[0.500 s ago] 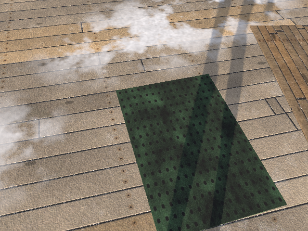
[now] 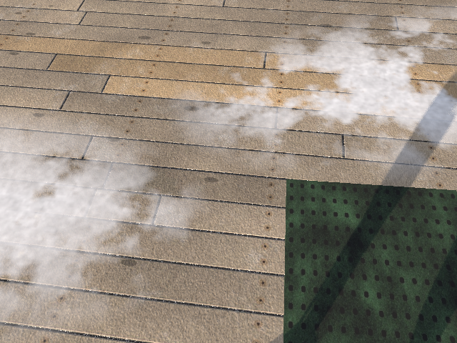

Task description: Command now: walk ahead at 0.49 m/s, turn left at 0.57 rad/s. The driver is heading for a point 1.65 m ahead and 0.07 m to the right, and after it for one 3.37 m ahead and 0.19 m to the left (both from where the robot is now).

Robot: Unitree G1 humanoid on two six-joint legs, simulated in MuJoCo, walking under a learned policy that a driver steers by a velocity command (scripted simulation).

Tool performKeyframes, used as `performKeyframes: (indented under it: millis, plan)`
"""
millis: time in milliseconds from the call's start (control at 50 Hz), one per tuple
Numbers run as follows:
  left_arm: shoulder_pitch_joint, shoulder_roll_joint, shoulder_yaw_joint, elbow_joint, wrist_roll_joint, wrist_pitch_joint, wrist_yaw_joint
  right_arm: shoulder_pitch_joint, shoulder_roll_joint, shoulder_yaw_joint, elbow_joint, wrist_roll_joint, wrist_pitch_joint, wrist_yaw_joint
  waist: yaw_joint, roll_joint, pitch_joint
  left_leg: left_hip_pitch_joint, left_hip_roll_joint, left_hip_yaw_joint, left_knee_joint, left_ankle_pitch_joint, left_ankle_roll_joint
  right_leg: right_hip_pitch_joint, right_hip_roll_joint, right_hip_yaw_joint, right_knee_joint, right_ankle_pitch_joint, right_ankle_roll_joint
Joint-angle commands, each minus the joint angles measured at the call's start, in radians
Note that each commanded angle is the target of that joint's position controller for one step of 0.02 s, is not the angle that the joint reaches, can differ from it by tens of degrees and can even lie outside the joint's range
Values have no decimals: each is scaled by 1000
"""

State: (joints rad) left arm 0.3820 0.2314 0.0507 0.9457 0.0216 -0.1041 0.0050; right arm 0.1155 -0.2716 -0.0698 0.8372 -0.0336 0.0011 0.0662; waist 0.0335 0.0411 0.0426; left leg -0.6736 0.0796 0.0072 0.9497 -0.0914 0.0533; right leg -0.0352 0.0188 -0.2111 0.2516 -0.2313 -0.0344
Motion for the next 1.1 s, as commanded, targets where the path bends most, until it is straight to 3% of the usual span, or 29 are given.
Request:
performKeyframes:
  millis: [20, 80, 120, 160, 180, 200, 220, 240, 260, 280, 300, 340, 380, 460, 520, 540, 620, 640, 660, 700, 740, 760, 780, 800, 840, 860, 900, 940, 1100]
  plan:
    - [-22, 104, 16, -56, -1, -16, 4, -109, 5, 19, -89, -1, -12, 17, -8, -102, 45, 24, -5, 52, -166, 95, 3, -38, -250, 60, -114, 351, -97]
    - [27, 137, 24, -36, -1, -4, 12, -174, -5, 22, -124, -5, -12, 22, 9, -106, 56, 56, -19, 97, -273, 43, 34, 51, -287, 27, -85, 430, -92]
    - [51, 150, 26, -22, 2, 10, 17, -174, -15, 19, -131, -11, -12, 16, 2, -113, 42, 111, -59, 124, -323, -47, 67, 110, -298, -4, -2, 645, -83]
    - [68, 176, 29, -7, 4, 28, 19, -75, -35, 8, -104, -18, -17, 1, -41, -140, -18, 251, -135, 149, -360, -150, 110, 146, -300, -25, 184, 930, -81]
    - [66, 182, 28, -6, 2, 37, 17, 56, -56, -5, -61, -22, -26, -8, -96, -130, -91, 408, -171, 145, -421, -138, 136, 114, -291, -39, 354, 931, -72]
    - [52, 168, 21, -21, -2, 41, 15, 227, -98, -25, -4, -34, -36, -23, -170, -87, -185, 667, -123, 59, -471, -115, 171, -47, -268, -52, 584, 731, -50]
    - [107, 45, -11, -85, -29, 34, -8, 308, -214, -51, 2, -46, -40, -40, -146, 147, -335, 1066, 222, -421, -481, -178, 296, -484, -147, -46, 965, 22, 8]
    - [49, 121, 11, -98, -26, 31, -10, 347, -233, -56, -2, -10, -26, -51, -163, 88, -397, 1072, 339, -731, -644, -100, 344, -620, -24, 122, 1152, -315, 22]
    - [-82, 139, 19, -127, -23, 27, -11, 272, -214, -51, 8, 7, -22, -61, -149, 0, -232, 960, 278, -516, -648, -8, 298, -701, -89, 202, 1150, -193, 7]
    - [-93, 115, 10, -127, -28, 15, -13, 206, -156, -36, 9, 13, -30, -63, -108, -16, -131, 806, 235, -392, -664, 103, 259, -666, -121, 209, 1063, -118, -3]
    - [-74, 104, 11, -103, -18, 19, -13, 163, -110, -22, 12, 14, -42, -61, -64, -50, -72, 702, 179, -291, -680, 213, 210, -603, -148, 217, 980, -89, -6]
    - [13, 77, 7, -66, 13, 55, -17, 129, -63, -5, 20, 21, -63, -58, -7, -10, -56, 561, 135, -188, -736, 252, 181, -467, -157, 219, 909, -68, 6]
    - [6, 66, 10, -59, 12, 75, -31, 154, -68, -5, 42, 22, -85, -58, 4, -8, -41, 548, 115, -130, -775, 259, 172, -480, -146, 216, 880, -37, 11]
    - [-136, 66, 14, -97, 0, 83, -40, 231, -74, -4, 77, 16, -101, -60, -35, 5, 37, 572, 108, -34, -834, 229, 133, -619, -133, 249, 765, 113, 14]
    - [-196, 69, 18, -104, -5, 83, -40, 244, -48, 9, 87, 18, -105, -67, -52, 5, 28, 653, 62, 47, -838, 232, 75, -663, -83, 227, 672, 215, 3]
    - [-219, 43, 6, -127, -1, 78, -45, 254, -69, 9, 87, 18, -109, -68, -51, 43, 46, 629, 106, 59, -835, 286, 82, -644, -103, 230, 590, 245, -1]
    - [-356, 35, -10, -177, 10, 71, -54, 319, -57, 18, 125, 13, -106, -88, -91, 5, 90, 735, 129, 122, -816, 413, 77, -639, -74, 124, 423, 249, -32]
    - [-327, 31, -9, -162, 0, 76, -54, 300, -58, 22, 124, 11, -106, -94, -75, 10, 41, 791, 102, 154, -782, 564, 58, -596, -28, 101, 416, 227, -44]
    - [-319, 34, -10, -183, 8, 71, -57, 305, -97, 15, 125, 13, -105, -97, -60, 51, 53, 774, 152, 169, -712, 723, 56, -552, -37, 84, 388, 172, -67]
    - [-251, 55, 0, -165, 16, 71, -45, 308, -111, 12, 137, 11, -94, -106, -23, 57, 18, 835, 161, 193, -556, 1003, 44, -480, 32, 36, 378, 57, -115]
    - [-42, 110, 27, -107, 20, 60, -39, 277, -140, 3, 118, 1, -74, -109, 73, 48, -110, 780, 161, 203, -223, 922, 51, -231, 81, 65, 286, 21, -171]
    - [106, 180, 55, -75, 32, 56, -27, 250, -137, 5, 88, 9, -76, -102, 148, -27, -206, 589, 122, 215, 81, 629, 31, 10, -35, 245, 216, -30, -231]
    - [76, 299, 91, -95, 22, 67, -17, 297, -40, 21, 14, 32, -89, -76, 64, -318, -291, 117, -135, 180, 505, -318, -33, 318, -342, 840, 139, 55, -423]
    - [57, 276, 86, -91, -15, 75, -23, 204, -98, 12, -1, 15, -100, -71, 83, -126, -304, -33, -121, -58, 582, -380, -16, 344, -347, 933, 59, 75, -431]
    - [-36, 176, 61, -91, -13, 75, -14, 144, -83, 19, -29, 24, -121, -66, 15, 5, -79, -36, -20, -60, 418, -233, -14, 85, -294, 686, 17, 199, -333]
    - [-66, 146, 51, -92, -14, 69, -10, 133, -75, 18, -31, 10, -110, -68, -19, 32, -32, 12, 4, -61, 344, -224, -26, -8, -239, 605, 8, 290, -291]
    - [-94, 130, 42, -98, -24, 55, -7, 173, -57, 24, -30, -15, -66, -63, -62, -20, -41, 112, 21, -54, 259, -217, -59, -113, -174, 518, -21, 353, -266]
    - [-67, 162, 48, -92, -26, 39, -8, 158, -44, 26, -46, -19, -42, -57, -67, -43, -42, 111, 23, -29, 182, -200, -86, -145, -141, 475, -29, 415, -262]
    - [76, 179, 52, -89, -23, 47, -4, -117, -50, 33, -149, -8, -36, -46, 40, -99, -14, -35, 2, -8, -168, 52, -115, -1, -111, 499, -26, 395, -185]
